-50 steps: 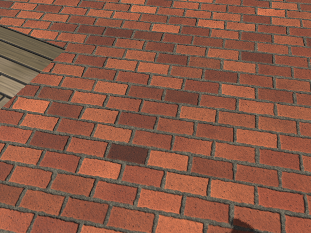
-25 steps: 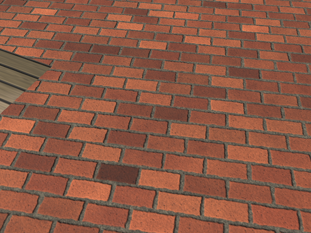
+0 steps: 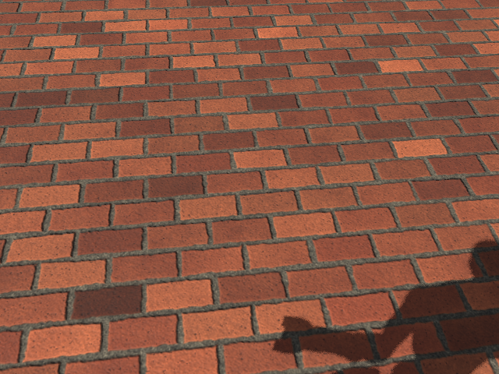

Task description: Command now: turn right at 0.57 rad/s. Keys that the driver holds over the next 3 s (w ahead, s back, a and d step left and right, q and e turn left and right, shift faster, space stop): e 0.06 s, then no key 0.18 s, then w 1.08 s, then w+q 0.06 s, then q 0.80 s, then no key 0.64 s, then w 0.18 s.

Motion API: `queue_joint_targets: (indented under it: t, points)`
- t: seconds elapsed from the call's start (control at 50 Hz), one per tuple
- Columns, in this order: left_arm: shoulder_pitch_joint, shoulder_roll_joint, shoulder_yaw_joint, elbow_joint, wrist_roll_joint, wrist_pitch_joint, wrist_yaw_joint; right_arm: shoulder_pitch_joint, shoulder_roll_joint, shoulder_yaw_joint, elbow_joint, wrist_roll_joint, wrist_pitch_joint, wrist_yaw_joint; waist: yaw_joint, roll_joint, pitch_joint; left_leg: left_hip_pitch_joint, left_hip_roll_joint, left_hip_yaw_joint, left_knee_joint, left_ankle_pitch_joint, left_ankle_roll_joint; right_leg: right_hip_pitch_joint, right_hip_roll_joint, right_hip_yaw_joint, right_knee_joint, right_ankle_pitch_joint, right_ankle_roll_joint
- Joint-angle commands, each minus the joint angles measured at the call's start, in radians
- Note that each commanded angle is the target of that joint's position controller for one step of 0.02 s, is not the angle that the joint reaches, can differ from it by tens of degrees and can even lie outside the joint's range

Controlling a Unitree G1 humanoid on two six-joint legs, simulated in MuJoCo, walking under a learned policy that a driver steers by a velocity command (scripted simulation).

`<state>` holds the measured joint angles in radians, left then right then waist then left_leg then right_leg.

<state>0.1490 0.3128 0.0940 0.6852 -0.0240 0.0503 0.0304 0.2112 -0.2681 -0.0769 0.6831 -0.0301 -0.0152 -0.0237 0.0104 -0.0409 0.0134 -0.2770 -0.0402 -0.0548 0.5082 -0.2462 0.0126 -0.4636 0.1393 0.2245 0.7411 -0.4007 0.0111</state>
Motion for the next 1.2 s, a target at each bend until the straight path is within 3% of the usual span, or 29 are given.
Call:
queue_joint_targets:
  t: [0.02, 0.06, 0.14, 0.24, 0.28, 0.32, 0.34, 0.36, 0.38, 0.4, 0.42, 0.46, 0.48, 0.54, 0.6, 0.72, 0.76, 0.78, 0.8, 0.82, 0.84, 0.86, 0.88, 0.9, 0.92, 0.96, 1.06, 1.12, 1.2]
  points:
    - [0.052, 0.178, 0.061, -0.045, 0.006, -0.017, 0.001, -0.117, -0.129, -0.031, -0.110, -0.010, -0.020, -0.009, 0.044, 0.173, -0.006, 0.016, 0.341, -0.311, -0.259, 0.019, 0.188, -0.145, -0.064, -0.040, 0.403, -0.070, 0.033]
    - [0.090, 0.131, 0.051, -0.021, 0.009, 0.003, 0.004, -0.136, -0.103, -0.016, -0.118, 0.018, -0.017, -0.020, 0.034, 0.156, 0.002, 0.051, 0.279, -0.187, -0.231, 0.100, 0.161, -0.175, -0.072, -0.069, 0.521, 0.012, 0.066]
    - [-0.004, 0.070, 0.020, -0.074, 0.002, -0.005, -0.001, -0.012, -0.117, -0.015, -0.082, 0.012, -0.001, -0.024, -0.042, 0.180, -0.020, 0.182, 0.263, -0.122, -0.207, 0.222, 0.206, -0.190, -0.096, -0.114, 0.355, 0.032, 0.104]
    - [-0.017, 0.040, -0.009, -0.094, 0.014, -0.011, -0.020, -0.016, -0.173, -0.030, -0.064, 0.030, 0.010, -0.005, -0.053, 0.229, -0.062, 0.158, 0.288, -0.090, -0.166, 0.336, 0.220, 0.042, -0.135, -0.215, 0.025, -0.050, 0.085]
    - [0.017, 0.043, -0.011, -0.078, 0.009, -0.012, -0.026, 0.008, -0.175, -0.027, -0.047, 0.044, 0.012, 0.003, -0.048, 0.219, -0.077, 0.125, 0.287, -0.100, -0.178, 0.143, 0.212, 0.145, -0.119, -0.255, -0.134, 0.026, 0.054]
    - [0.095, 0.042, -0.010, -0.039, 0.008, -0.020, -0.032, 0.022, -0.151, -0.013, -0.025, 0.058, 0.008, 0.012, -0.003, 0.188, -0.050, -0.002, 0.254, -0.088, -0.166, -0.075, 0.164, 0.343, -0.089, -0.284, -0.354, 0.139, -0.011]
    - [0.154, 0.065, -0.006, -0.025, 0.005, -0.025, -0.027, 0.021, -0.115, 0.002, -0.019, 0.046, -0.003, 0.019, 0.023, 0.151, -0.071, -0.107, 0.221, -0.055, -0.104, -0.146, 0.108, 0.492, -0.142, -0.205, -0.356, 0.144, -0.044]
    - [0.259, 0.130, 0.005, -0.009, 0.010, -0.030, -0.016, -0.020, -0.027, 0.031, -0.046, 0.013, -0.017, 0.032, 0.047, -0.058, -0.125, -0.268, 0.126, 0.065, 0.180, -0.269, 0.023, 0.642, -0.353, 0.062, -0.395, 0.171, -0.112]
    - [0.302, 0.244, 0.038, 0.011, 0.023, -0.043, -0.028, -0.096, -0.078, 0.016, -0.107, 0.037, -0.033, 0.025, 0.085, -0.246, -0.045, -0.490, 0.033, 0.114, 0.338, -0.390, -0.012, 0.560, -0.515, 0.346, -0.512, -0.084, -0.286]
    - [0.269, 0.182, 0.021, -0.005, 0.031, -0.071, -0.032, -0.146, -0.158, -0.010, -0.106, 0.056, -0.043, 0.019, 0.101, -0.140, 0.046, -0.550, 0.091, 0.029, 0.489, -0.346, -0.009, 0.507, -0.508, 0.383, -0.570, -0.212, -0.322]
    - [0.224, 0.130, 0.003, -0.001, 0.027, -0.090, -0.028, -0.121, -0.169, -0.019, -0.092, 0.065, -0.045, 0.023, 0.064, -0.139, 0.082, -0.580, 0.113, 0.008, 0.529, -0.251, 0.005, 0.487, -0.474, 0.320, -0.585, -0.258, -0.288]
    - [0.169, 0.097, -0.010, -0.007, 0.013, -0.107, -0.024, -0.081, -0.150, -0.021, -0.060, 0.048, -0.052, 0.028, 0.031, -0.110, 0.099, -0.591, 0.138, 0.003, 0.524, -0.100, 0.006, 0.477, -0.417, 0.210, -0.612, -0.154, -0.239]
    - [0.168, 0.082, -0.016, -0.008, 0.018, -0.110, -0.021, -0.081, -0.128, -0.018, -0.051, 0.042, -0.059, 0.032, 0.026, -0.088, 0.091, -0.567, 0.144, 0.009, 0.517, -0.027, 0.003, 0.464, -0.386, 0.148, -0.623, -0.059, -0.222]
    - [0.180, 0.082, -0.014, -0.002, 0.022, -0.117, -0.019, -0.096, -0.088, -0.003, -0.042, 0.040, -0.072, 0.045, 0.031, -0.062, 0.061, -0.503, 0.135, 0.044, 0.392, 0.126, -0.029, 0.438, -0.341, 0.009, -0.629, 0.152, -0.213]
    - [0.214, 0.114, -0.005, 0.017, 0.015, -0.118, -0.020, -0.169, -0.060, 0.013, -0.059, 0.043, -0.075, 0.054, 0.059, -0.065, 0.066, -0.397, 0.113, 0.063, 0.208, 0.213, -0.047, 0.384, -0.330, -0.062, -0.627, 0.235, -0.209]
    - [0.252, 0.154, 0.010, 0.056, -0.005, -0.113, -0.025, -0.204, -0.107, 0.011, -0.086, 0.057, -0.080, 0.076, 0.045, -0.066, 0.099, -0.285, 0.097, 0.052, 0.049, 0.185, 0.012, 0.418, -0.404, -0.057, -0.594, 0.258, -0.189]
    - [0.237, 0.167, 0.013, 0.060, 0.000, -0.105, -0.024, -0.122, -0.137, -0.003, -0.070, 0.053, -0.081, 0.070, -0.013, -0.072, 0.046, -0.148, 0.058, 0.090, 0.017, 0.138, 0.050, 0.440, -0.389, -0.084, -0.477, 0.498, -0.163]
    - [0.244, 0.145, 0.005, 0.063, 0.006, -0.101, -0.023, 0.009, -0.172, -0.023, -0.032, 0.051, -0.079, 0.060, -0.076, -0.049, -0.045, 0.036, 0.028, 0.114, 0.005, 0.125, 0.078, 0.413, -0.336, -0.135, -0.298, 0.666, -0.136]
    - [0.256, 0.099, -0.016, 0.048, 0.024, -0.098, -0.020, 0.185, -0.224, -0.041, 0.002, 0.047, -0.077, 0.050, -0.148, 0.017, -0.195, 0.323, 0.137, -0.004, 0.031, 0.099, 0.127, 0.260, -0.282, -0.182, -0.016, 0.570, -0.096]
    - [0.370, -0.018, -0.051, 0.013, 0.015, -0.115, -0.022, 0.276, -0.340, -0.063, 0.026, 0.026, -0.074, 0.053, -0.101, 0.345, -0.350, 0.641, 0.396, -0.524, -0.107, -0.199, 0.291, -0.109, -0.099, -0.216, 0.393, 0.056, -0.015]
    - [0.319, 0.062, -0.034, 0.031, 0.000, -0.136, -0.023, 0.271, -0.238, -0.034, 0.020, 0.036, -0.079, 0.058, -0.127, 0.299, -0.339, 0.609, 0.412, -0.719, -0.261, -0.353, 0.282, -0.219, -0.100, -0.074, 0.522, -0.154, -0.022]
    - [0.225, 0.129, -0.014, 0.008, -0.026, -0.145, -0.031, 0.189, -0.195, -0.016, 0.017, 0.037, -0.080, 0.055, -0.110, 0.228, -0.184, 0.494, 0.398, -0.571, -0.263, -0.337, 0.233, -0.302, -0.160, -0.093, 0.566, -0.084, -0.041]
    - [0.171, 0.123, -0.019, -0.004, -0.020, -0.149, -0.030, 0.123, -0.177, -0.009, 0.006, 0.035, -0.078, 0.053, -0.083, 0.141, -0.108, 0.370, 0.362, -0.449, -0.262, -0.220, 0.212, -0.285, -0.211, -0.127, 0.532, 0.004, -0.051]
    - [0.144, 0.106, -0.019, -0.005, 0.000, -0.149, -0.029, 0.079, -0.153, -0.002, 0.004, 0.030, -0.076, 0.054, -0.060, 0.098, -0.050, 0.266, 0.317, -0.356, -0.282, -0.122, 0.205, -0.262, -0.242, -0.139, 0.471, 0.074, -0.049]
    - [0.158, 0.092, -0.018, -0.001, 0.005, -0.141, -0.029, 0.053, -0.139, 0.004, 0.000, 0.018, -0.081, 0.054, -0.029, 0.133, -0.035, 0.188, 0.286, -0.292, -0.309, -0.049, 0.199, -0.202, -0.271, -0.134, 0.432, 0.126, -0.047]
    - [0.188, 0.064, -0.020, 0.023, 0.008, -0.121, -0.029, 0.035, -0.115, 0.008, 0.007, 0.023, -0.093, 0.055, -0.005, 0.130, -0.030, 0.129, 0.242, -0.205, -0.355, 0.042, 0.202, -0.150, -0.277, -0.149, 0.406, 0.178, -0.038]
    - [0.058, 0.042, -0.026, -0.020, 0.021, -0.116, -0.026, 0.078, -0.148, 0.000, 0.051, 0.034, -0.096, 0.041, -0.021, 0.089, 0.042, 0.134, 0.239, -0.094, -0.407, 0.194, 0.220, -0.255, -0.285, -0.162, 0.166, 0.366, 0.010]
    - [-0.046, 0.012, -0.039, -0.045, 0.017, -0.133, -0.041, 0.118, -0.167, -0.002, 0.072, 0.040, -0.086, 0.032, -0.061, 0.088, 0.057, 0.147, 0.215, -0.026, -0.408, 0.240, 0.193, -0.207, -0.254, -0.199, -0.034, 0.505, 0.007]
    - [-0.164, 0.009, -0.044, -0.086, 0.008, -0.146, -0.066, 0.194, -0.183, -0.005, 0.116, 0.048, -0.067, 0.027, -0.102, 0.079, 0.086, 0.244, 0.253, -0.021, -0.378, 0.254, 0.192, -0.205, -0.223, -0.214, -0.170, 0.526, -0.011]
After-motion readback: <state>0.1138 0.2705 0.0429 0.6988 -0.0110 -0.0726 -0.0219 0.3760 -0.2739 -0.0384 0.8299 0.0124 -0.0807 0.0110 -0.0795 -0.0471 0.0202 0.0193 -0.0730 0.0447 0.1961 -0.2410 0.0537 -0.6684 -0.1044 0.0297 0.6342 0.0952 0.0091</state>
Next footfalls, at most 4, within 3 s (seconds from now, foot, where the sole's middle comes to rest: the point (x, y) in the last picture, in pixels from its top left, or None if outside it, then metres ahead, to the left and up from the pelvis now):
0.34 right None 0.00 -0.14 -0.77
0.80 left None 0.33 0.08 -0.77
1.34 right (320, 328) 0.62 -0.19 -0.77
1.82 left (242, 274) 0.78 0.03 -0.77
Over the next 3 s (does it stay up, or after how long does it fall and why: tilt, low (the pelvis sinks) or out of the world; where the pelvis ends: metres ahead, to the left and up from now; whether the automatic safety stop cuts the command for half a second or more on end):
stays up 0.72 -0.09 0.00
